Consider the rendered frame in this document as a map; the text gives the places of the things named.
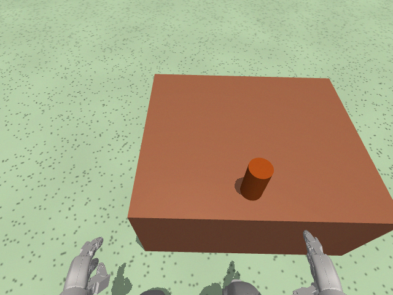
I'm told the can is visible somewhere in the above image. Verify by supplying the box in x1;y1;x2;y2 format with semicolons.
240;158;274;201

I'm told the right robot hand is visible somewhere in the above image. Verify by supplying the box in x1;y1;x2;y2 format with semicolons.
292;230;343;295

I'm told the left robot hand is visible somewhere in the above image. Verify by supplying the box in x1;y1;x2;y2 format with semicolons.
63;237;111;295

